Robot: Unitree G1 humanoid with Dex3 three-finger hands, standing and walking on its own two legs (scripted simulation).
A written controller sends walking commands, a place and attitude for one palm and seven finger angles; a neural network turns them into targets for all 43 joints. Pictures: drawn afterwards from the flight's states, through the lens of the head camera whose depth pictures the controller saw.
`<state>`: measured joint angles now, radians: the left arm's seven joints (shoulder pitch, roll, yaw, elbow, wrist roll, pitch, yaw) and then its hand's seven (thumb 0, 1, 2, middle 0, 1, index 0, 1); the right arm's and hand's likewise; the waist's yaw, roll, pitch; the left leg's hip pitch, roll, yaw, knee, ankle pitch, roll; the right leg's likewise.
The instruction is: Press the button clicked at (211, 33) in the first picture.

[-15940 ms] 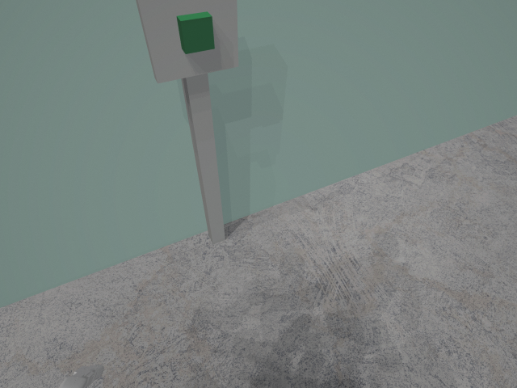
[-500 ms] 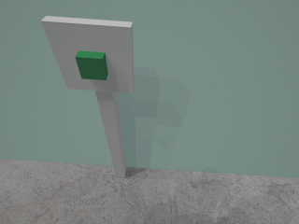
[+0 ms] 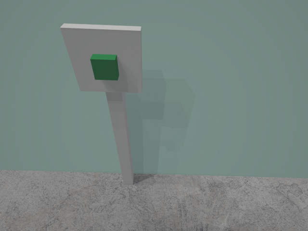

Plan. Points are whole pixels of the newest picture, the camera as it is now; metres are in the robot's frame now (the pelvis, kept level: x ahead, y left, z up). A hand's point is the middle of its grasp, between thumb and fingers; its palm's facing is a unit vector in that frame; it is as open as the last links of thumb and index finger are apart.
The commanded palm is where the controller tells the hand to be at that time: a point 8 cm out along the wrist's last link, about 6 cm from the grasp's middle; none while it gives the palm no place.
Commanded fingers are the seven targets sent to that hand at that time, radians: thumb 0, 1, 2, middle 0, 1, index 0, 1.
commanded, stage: come to a stop and stand still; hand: left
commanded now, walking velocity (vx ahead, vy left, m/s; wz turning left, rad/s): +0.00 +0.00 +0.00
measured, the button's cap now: (105, 66) +0.52 +0.18 +0.17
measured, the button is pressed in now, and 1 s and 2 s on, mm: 0 0 0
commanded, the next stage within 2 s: look again from close up in 0.28 s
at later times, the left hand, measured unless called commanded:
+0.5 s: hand out of the picture -0.07 +0.16 -0.18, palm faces +0.03 -0.98 -0.19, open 7.4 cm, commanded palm none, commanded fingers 0.00 0.90 0.90 -0.20 -0.30 -0.20 -0.30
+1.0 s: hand out of the picture +0.02 +0.15 -0.18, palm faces +0.02 -0.98 -0.18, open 7.3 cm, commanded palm +0.10 +0.20 -0.07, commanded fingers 0.00 0.90 0.90 -0.23 -0.33 -0.23 -0.33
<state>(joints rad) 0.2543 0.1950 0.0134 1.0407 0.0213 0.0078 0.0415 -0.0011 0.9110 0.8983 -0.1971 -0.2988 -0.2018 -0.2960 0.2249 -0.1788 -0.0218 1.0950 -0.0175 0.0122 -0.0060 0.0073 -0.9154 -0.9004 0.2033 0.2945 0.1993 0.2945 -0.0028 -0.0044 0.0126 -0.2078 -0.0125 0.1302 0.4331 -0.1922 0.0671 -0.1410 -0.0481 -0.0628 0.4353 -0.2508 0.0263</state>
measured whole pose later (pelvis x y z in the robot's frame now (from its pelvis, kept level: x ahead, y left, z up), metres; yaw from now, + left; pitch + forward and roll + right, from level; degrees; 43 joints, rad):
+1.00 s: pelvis +0.01 -0.02 +0.00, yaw +0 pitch -1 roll +0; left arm 0.30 0.15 -0.01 1.08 0.01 -0.02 0.04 0.00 0.92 0.90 -0.20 -0.30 -0.20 -0.30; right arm 0.29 -0.14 0.02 1.11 -0.02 -0.01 -0.01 0.01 -0.91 -0.90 0.20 0.29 0.20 0.29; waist -0.01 -0.01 0.02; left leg -0.25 0.01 0.11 0.47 -0.22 0.04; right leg -0.18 -0.03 -0.07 0.47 -0.29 0.00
